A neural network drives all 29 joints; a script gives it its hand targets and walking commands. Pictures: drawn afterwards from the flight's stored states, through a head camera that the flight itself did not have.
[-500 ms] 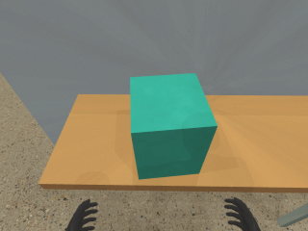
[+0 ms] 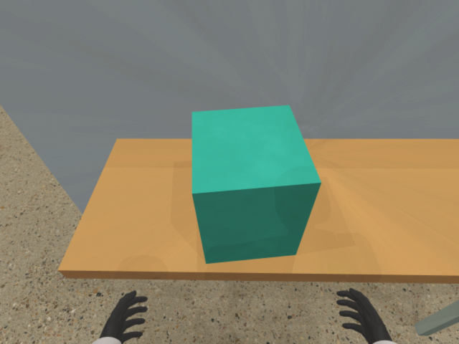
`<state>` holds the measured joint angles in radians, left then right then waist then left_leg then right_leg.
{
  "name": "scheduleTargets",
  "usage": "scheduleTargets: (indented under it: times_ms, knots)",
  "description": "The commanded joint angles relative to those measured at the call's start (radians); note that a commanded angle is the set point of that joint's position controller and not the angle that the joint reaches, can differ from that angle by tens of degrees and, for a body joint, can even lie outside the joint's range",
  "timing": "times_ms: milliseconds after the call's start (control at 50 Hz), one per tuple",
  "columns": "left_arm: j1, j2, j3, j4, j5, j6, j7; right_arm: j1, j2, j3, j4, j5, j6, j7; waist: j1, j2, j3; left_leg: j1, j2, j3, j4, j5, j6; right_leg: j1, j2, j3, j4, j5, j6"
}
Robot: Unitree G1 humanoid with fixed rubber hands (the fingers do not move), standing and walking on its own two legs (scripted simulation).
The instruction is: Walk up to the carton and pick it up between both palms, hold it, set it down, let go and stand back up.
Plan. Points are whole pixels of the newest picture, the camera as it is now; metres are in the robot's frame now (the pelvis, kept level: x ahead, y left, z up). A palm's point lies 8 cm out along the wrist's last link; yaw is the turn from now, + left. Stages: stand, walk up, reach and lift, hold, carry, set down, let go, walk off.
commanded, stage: let go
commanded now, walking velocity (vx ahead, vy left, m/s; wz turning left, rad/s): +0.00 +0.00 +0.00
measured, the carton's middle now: (246, 186) +0.42 -0.01 +0.02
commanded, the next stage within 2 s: stand in 0.04 s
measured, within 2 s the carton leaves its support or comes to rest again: neither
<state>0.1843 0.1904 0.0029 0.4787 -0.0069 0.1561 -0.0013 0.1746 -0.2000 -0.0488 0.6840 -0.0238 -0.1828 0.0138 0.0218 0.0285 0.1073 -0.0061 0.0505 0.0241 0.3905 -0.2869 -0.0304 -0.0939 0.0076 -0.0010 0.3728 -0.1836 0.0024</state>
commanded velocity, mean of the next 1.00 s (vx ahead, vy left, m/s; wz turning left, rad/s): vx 0.00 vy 0.00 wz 0.00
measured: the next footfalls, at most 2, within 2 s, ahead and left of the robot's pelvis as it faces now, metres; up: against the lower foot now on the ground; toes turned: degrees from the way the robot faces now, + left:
none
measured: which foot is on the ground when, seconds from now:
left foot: down 0.00-1.00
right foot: down 0.00-1.00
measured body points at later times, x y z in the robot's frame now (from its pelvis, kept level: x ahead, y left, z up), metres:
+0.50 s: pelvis -0.02 +0.01 -0.01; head -0.02 +0.01 +0.44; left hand +0.10 +0.27 -0.11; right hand +0.09 -0.25 -0.11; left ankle -0.04 +0.13 -0.74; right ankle +0.02 -0.12 -0.74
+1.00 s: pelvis -0.04 +0.01 -0.01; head -0.04 +0.01 +0.44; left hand +0.03 +0.28 -0.13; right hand +0.05 -0.24 -0.12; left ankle -0.04 +0.13 -0.74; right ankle +0.02 -0.12 -0.74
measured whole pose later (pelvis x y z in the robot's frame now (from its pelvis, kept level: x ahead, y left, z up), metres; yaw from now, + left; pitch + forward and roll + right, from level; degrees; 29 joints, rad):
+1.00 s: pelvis -0.04 +0.01 -0.01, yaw +1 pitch -3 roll +1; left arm 0.32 0.27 0.00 0.76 0.02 -0.02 0.00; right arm 0.38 -0.27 -0.01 0.64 -0.01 -0.03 0.01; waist 0.01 0.00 0.04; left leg -0.20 -0.01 0.02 0.52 -0.28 0.01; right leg -0.28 -0.05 0.00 0.52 -0.19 0.03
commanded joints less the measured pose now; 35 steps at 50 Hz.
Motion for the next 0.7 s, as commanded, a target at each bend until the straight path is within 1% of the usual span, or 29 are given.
scheduleTargets:
  times_ms: [0, 20, 40, 60, 80, 100, 120, 140, 160, 180, 220, 260, 280, 300, 340, 360, 380, 400, 420, 460, 480, 500, 520, 540, 580, 600, 640, 660, 680]
  knots:
    - [-0.068, 0.076, 0.019, -0.096, 0.000, -0.012, 0.004, -0.049, -0.084, -0.019, -0.084, 0.004, -0.014, -0.001, -0.003, -0.017, -0.052, -0.145, -0.056, 0.069, -0.057, 0.242, -0.022, 0.098, 0.023, -0.017, -0.048, 0.089, -0.032]
    - [-0.076, 0.079, 0.020, -0.098, 0.002, -0.011, 0.004, -0.046, -0.083, -0.019, -0.084, 0.004, -0.011, -0.002, -0.002, -0.015, -0.057, -0.150, -0.058, 0.070, -0.056, 0.233, -0.020, 0.099, 0.022, -0.015, -0.047, 0.081, -0.029]
    - [0.066, 0.170, 0.071, 0.013, 0.032, -0.110, 0.025, 0.051, -0.166, -0.036, -0.056, 0.013, 0.062, -0.024, 0.003, -0.019, -0.080, -0.223, 0.015, -0.032, 0.034, 0.304, 0.021, -0.030, -0.071, 0.027, 0.027, 0.261, -0.021]
    - [0.091, 0.177, 0.075, 0.031, 0.025, -0.138, 0.022, 0.079, -0.171, -0.035, -0.075, 0.017, 0.092, -0.028, -0.007, -0.045, -0.063, -0.210, 0.028, -0.033, 0.016, 0.191, 0.033, -0.059, -0.083, 0.038, 0.013, 0.207, -0.017]
    - [0.068, 0.170, 0.072, 0.030, 0.024, -0.157, 0.020, 0.080, -0.173, -0.031, -0.086, 0.020, 0.103, -0.028, -0.015, -0.040, -0.067, -0.204, 0.036, -0.043, 0.013, 0.188, 0.039, -0.074, -0.083, 0.048, 0.016, 0.215, -0.013]
    - [0.054, 0.165, 0.073, 0.031, 0.028, -0.174, 0.018, 0.069, -0.175, -0.032, -0.088, 0.018, 0.109, -0.028, -0.011, -0.024, -0.093, -0.176, 0.044, -0.044, 0.027, 0.225, 0.045, -0.067, -0.088, 0.061, 0.031, 0.254, -0.018]
    - [0.046, 0.161, 0.070, 0.036, 0.030, -0.185, 0.015, 0.076, -0.174, -0.031, -0.096, 0.020, 0.113, -0.026, -0.020, -0.033, -0.132, -0.166, 0.044, -0.046, 0.033, 0.233, 0.047, -0.055, -0.088, 0.061, 0.040, 0.269, -0.018]
    - [0.035, 0.161, 0.071, 0.044, 0.033, -0.192, 0.011, 0.090, -0.168, -0.028, -0.100, 0.023, 0.115, -0.024, -0.030, -0.033, -0.140, -0.182, 0.043, -0.047, 0.034, 0.201, 0.044, -0.042, -0.091, 0.057, 0.038, 0.247, -0.018]
    - [0.036, 0.159, 0.071, 0.050, 0.032, -0.197, 0.009, 0.095, -0.164, -0.025, -0.101, 0.022, 0.117, -0.023, -0.027, -0.035, -0.147, -0.193, 0.040, -0.054, 0.032, 0.178, 0.043, -0.041, -0.096, 0.064, 0.035, 0.238, -0.021]
    - [0.034, 0.152, 0.066, 0.062, 0.031, -0.201, 0.005, 0.095, -0.164, -0.026, -0.101, 0.020, 0.118, -0.021, -0.027, -0.054, -0.167, -0.197, 0.043, -0.052, 0.033, 0.169, 0.044, -0.032, -0.098, 0.061, 0.040, 0.236, -0.022]
    - [0.037, 0.151, 0.066, 0.077, 0.031, -0.203, 0.000, 0.094, -0.164, -0.031, -0.107, 0.014, 0.121, -0.018, -0.021, -0.051, -0.171, -0.184, 0.040, -0.053, 0.038, 0.167, 0.046, -0.045, -0.097, 0.065, 0.046, 0.233, -0.024]
    - [0.036, 0.154, 0.061, 0.097, 0.032, -0.205, -0.003, 0.104, -0.170, -0.028, -0.110, 0.015, 0.123, -0.016, -0.026, -0.017, -0.190, -0.189, 0.041, -0.054, 0.043, 0.169, 0.049, -0.027, -0.102, 0.070, 0.054, 0.243, -0.028]
    - [0.041, 0.162, 0.063, 0.103, 0.033, -0.204, -0.005, 0.111, -0.165, -0.026, -0.113, 0.014, 0.125, -0.014, -0.022, -0.022, -0.190, -0.192, 0.042, -0.058, 0.042, 0.170, 0.050, -0.026, -0.105, 0.065, 0.061, 0.250, -0.027]
    - [0.046, 0.166, 0.061, 0.107, 0.033, -0.203, -0.005, 0.127, -0.166, -0.025, -0.116, 0.016, 0.127, -0.013, -0.026, -0.009, -0.172, -0.207, 0.041, -0.064, 0.036, 0.150, 0.052, -0.033, -0.106, 0.065, 0.059, 0.230, -0.026]
    - [0.057, 0.170, 0.059, 0.124, 0.032, -0.202, -0.004, 0.146, -0.175, -0.025, -0.114, 0.013, 0.129, -0.012, -0.018, -0.028, -0.149, -0.217, 0.042, -0.067, 0.030, 0.139, 0.054, -0.045, -0.100, 0.057, 0.055, 0.203, -0.023]
    - [0.065, 0.171, 0.055, 0.130, 0.031, -0.199, -0.004, 0.159, -0.180, -0.026, -0.116, 0.012, 0.129, -0.012, -0.023, -0.033, -0.125, -0.230, 0.042, -0.071, 0.022, 0.124, 0.055, -0.059, -0.101, 0.056, 0.054, 0.180, -0.021]
    - [0.065, 0.173, 0.054, 0.141, 0.030, -0.198, -0.004, 0.166, -0.179, -0.023, -0.113, 0.012, 0.131, -0.011, -0.019, -0.037, -0.097, -0.246, 0.041, -0.074, 0.015, 0.093, 0.056, -0.078, -0.098, 0.055, 0.048, 0.143, -0.021]
    - [0.077, 0.173, 0.051, 0.143, 0.030, -0.196, -0.003, 0.171, -0.188, -0.024, -0.112, 0.012, 0.132, -0.011, -0.016, -0.022, -0.077, -0.268, 0.040, -0.076, 0.007, 0.061, 0.056, -0.086, -0.097, 0.059, 0.045, 0.112, -0.019]
    - [0.080, 0.179, 0.051, 0.146, 0.031, -0.195, -0.002, 0.183, -0.184, -0.021, -0.113, 0.013, 0.133, -0.011, -0.019, -0.019, -0.065, -0.276, 0.038, -0.081, 0.002, 0.056, 0.056, -0.089, -0.099, 0.062, 0.046, 0.096, -0.019]
    - [0.088, 0.180, 0.047, 0.157, 0.031, -0.195, -0.001, 0.197, -0.186, -0.016, -0.114, 0.013, 0.133, -0.012, -0.018, -0.021, -0.049, -0.285, 0.039, -0.084, 0.001, 0.045, 0.058, -0.096, -0.098, 0.065, 0.049, 0.090, -0.016]
    - [0.089, 0.180, 0.044, 0.159, 0.030, -0.194, -0.002, 0.198, -0.189, -0.016, -0.117, 0.013, 0.133, -0.012, -0.018, -0.006, -0.033, -0.300, 0.037, -0.084, -0.007, 0.031, 0.056, -0.100, -0.096, 0.064, 0.050, 0.076, -0.014]
    - [0.095, 0.184, 0.045, 0.165, 0.028, -0.193, -0.002, 0.207, -0.195, -0.015, -0.112, 0.015, 0.133, -0.012, -0.015, -0.018, -0.030, -0.312, 0.038, -0.089, -0.013, 0.017, 0.056, -0.100, -0.094, 0.060, 0.050, 0.059, -0.012]
    - [0.099, 0.182, 0.043, 0.168, 0.029, -0.193, -0.001, 0.205, -0.197, -0.016, -0.115, 0.016, 0.132, -0.012, -0.013, -0.005, -0.024, -0.313, 0.041, -0.095, -0.015, 0.016, 0.058, -0.099, -0.095, 0.065, 0.048, 0.048, -0.010]
    - [0.096, 0.184, 0.041, 0.173, 0.030, -0.195, 0.000, 0.204, -0.199, -0.015, -0.117, 0.015, 0.132, -0.011, -0.016, -0.014, -0.040, -0.303, 0.039, -0.098, -0.013, 0.022, 0.060, -0.102, -0.096, 0.067, 0.051, 0.049, -0.010]
    - [0.093, 0.188, 0.039, 0.176, 0.029, -0.196, 0.000, 0.209, -0.196, -0.010, -0.120, 0.015, 0.131, -0.011, -0.019, -0.009, -0.048, -0.316, 0.038, -0.099, -0.014, 0.012, 0.059, -0.087, -0.097, 0.065, 0.059, 0.042, -0.009]
    - [0.098, 0.187, 0.037, 0.177, 0.027, -0.196, 0.001, 0.213, -0.195, -0.009, -0.120, 0.015, 0.131, -0.011, -0.015, -0.019, -0.047, -0.315, 0.038, -0.103, -0.014, 0.005, 0.058, -0.090, -0.097, 0.062, 0.058, 0.030, -0.009]
    - [0.101, 0.188, 0.034, 0.184, 0.030, -0.197, 0.001, 0.210, -0.196, -0.008, -0.121, 0.015, 0.130, -0.012, -0.011, -0.010, -0.065, -0.304, 0.038, -0.102, -0.013, 0.022, 0.061, -0.081, -0.099, 0.064, 0.066, 0.046, -0.010]
    - [0.102, 0.194, 0.037, 0.191, 0.030, -0.197, 0.001, 0.219, -0.189, -0.006, -0.115, 0.015, 0.131, -0.010, -0.015, -0.031, -0.085, -0.296, 0.036, -0.098, -0.007, 0.015, 0.061, -0.075, -0.100, 0.064, 0.065, 0.037, -0.011]
    - [0.099, 0.190, 0.036, 0.192, 0.030, -0.196, 0.001, 0.217, -0.192, -0.004, -0.118, 0.017, 0.132, -0.010, -0.017, -0.020, -0.066, -0.309, 0.036, -0.094, -0.010, -0.002, 0.063, -0.085, -0.101, 0.067, 0.064, 0.032, -0.010]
